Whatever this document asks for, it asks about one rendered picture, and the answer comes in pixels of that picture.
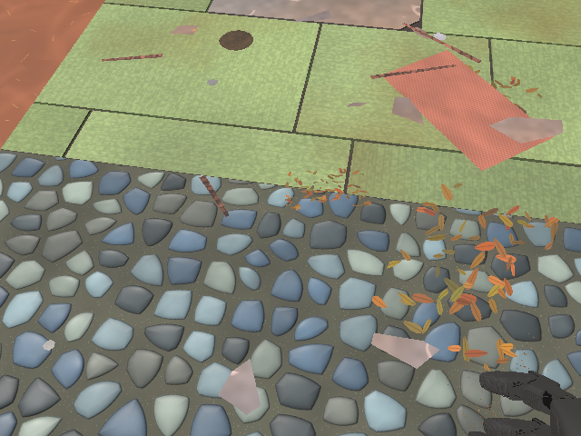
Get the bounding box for robot right hand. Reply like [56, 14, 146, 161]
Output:
[468, 371, 581, 436]

